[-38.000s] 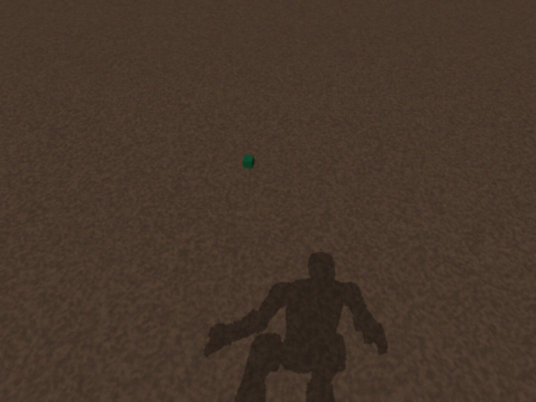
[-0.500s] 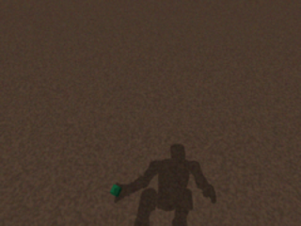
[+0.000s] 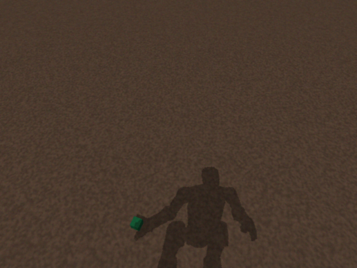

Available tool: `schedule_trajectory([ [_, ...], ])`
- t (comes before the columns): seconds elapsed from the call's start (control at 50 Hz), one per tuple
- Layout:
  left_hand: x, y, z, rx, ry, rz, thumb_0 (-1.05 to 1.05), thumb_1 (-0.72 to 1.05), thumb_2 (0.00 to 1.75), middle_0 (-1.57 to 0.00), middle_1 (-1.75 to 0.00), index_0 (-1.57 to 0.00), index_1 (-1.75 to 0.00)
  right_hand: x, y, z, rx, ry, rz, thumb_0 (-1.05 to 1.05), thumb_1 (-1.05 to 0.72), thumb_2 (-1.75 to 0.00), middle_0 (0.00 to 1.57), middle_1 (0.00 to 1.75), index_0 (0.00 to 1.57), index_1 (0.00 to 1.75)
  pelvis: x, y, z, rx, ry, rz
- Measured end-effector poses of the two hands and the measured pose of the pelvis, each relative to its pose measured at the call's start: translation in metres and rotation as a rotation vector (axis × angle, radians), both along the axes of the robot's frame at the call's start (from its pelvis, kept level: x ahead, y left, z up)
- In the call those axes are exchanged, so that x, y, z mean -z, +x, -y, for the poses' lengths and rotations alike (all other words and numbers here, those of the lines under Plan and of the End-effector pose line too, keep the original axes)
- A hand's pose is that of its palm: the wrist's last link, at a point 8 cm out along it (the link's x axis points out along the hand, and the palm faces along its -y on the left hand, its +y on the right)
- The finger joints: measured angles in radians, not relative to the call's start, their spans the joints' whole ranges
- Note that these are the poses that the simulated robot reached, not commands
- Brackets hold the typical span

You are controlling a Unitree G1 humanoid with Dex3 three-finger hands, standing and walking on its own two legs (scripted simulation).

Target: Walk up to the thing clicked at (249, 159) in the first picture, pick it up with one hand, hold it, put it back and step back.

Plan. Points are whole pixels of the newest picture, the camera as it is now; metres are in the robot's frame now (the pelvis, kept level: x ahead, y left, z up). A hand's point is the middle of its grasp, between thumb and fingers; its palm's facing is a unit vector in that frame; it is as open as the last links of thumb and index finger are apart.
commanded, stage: stand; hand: left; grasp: from above
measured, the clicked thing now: (136, 223) +0.45 +0.23 -0.76
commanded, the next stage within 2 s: step back in 0.16 s
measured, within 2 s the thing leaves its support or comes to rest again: neither
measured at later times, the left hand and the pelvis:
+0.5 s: hand out of the picture +0.10 +0.31 -0.18, palm faces -0.03 -0.93 -0.38, open 7.4 cm; pelvis -0.05 +0.04 -0.03, yaw +0 degrees
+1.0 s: hand out of the picture -0.02 +0.28 -0.16, palm faces -0.11 -0.91 -0.40, open 7.3 cm; pelvis -0.15 +0.03 -0.03, yaw -6 degrees
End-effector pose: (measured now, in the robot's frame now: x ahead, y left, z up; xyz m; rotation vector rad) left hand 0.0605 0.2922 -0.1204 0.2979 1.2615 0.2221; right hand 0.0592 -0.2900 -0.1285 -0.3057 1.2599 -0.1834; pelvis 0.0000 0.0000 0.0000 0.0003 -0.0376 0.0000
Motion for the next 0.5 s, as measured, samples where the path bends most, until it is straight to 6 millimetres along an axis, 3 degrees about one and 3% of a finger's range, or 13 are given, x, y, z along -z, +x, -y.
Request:
schedule_trajectory([
  [0.18,-0.002,0.01,0.001,0.008,0.0,0.026,0.0,0.91,0.9,-0.2,-0.3,-0.21,-0.3,-0.002,0.006,0.003,0.002,-0.004,0.018,0.01,-0.91,-0.9,0.2,0.3,0.2,0.3,0.001,0.002,0.001,0.001,-0.001,-0.001],
  [0.3,0.001,0.014,-0.014,0.012,0.026,0.055,0.0,0.9,0.9,-0.21,-0.3,-0.21,-0.3,-0.001,0.006,0.012,0.011,-0.031,0.028,0.01,-0.91,-0.9,0.21,0.3,0.2,0.3,0.008,-0.018,-0.003,0.003,-0.013,-0.009],
  [0.38,0.005,0.016,-0.03,0.041,0.042,0.067,0.0,0.9,0.9,-0.21,-0.3,-0.21,-0.3,-0.004,-0.006,0.012,0.016,-0.065,0.015,0.01,-0.91,-0.9,0.2,0.3,0.2,0.3,0.012,-0.031,-0.015,0.01,-0.004,-0.013],
  [0.5,0.021,0.028,-0.058,0.073,0.039,0.116,0.0,0.9,0.9,-0.21,-0.3,-0.21,-0.3,-0.006,-0.043,-0.001,0.024,-0.122,-0.021,0.01,-0.91,-0.9,0.2,0.3,0.2,0.3,0.026,-0.048,-0.04,0.001,-0.008,-0.026],
])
